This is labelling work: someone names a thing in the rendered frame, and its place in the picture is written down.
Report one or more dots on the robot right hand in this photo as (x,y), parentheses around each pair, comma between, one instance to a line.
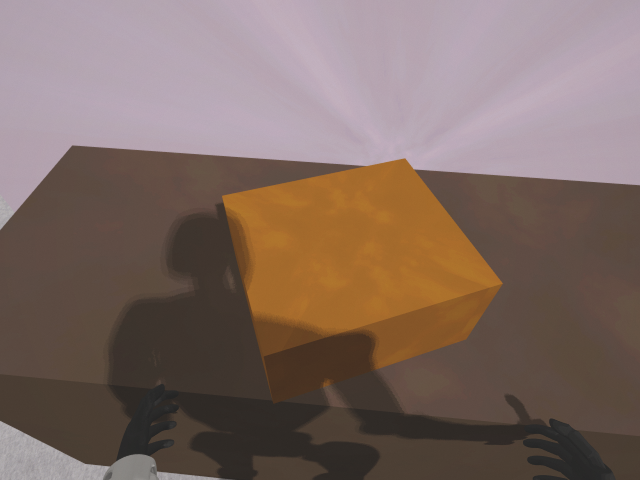
(582,461)

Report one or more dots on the robot left hand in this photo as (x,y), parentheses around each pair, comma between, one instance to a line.
(139,432)

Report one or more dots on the left robot forearm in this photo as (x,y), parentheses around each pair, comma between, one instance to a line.
(133,467)

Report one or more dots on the pedestal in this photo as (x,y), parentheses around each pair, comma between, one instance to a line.
(118,274)

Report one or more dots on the carton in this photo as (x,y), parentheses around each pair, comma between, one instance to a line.
(352,271)

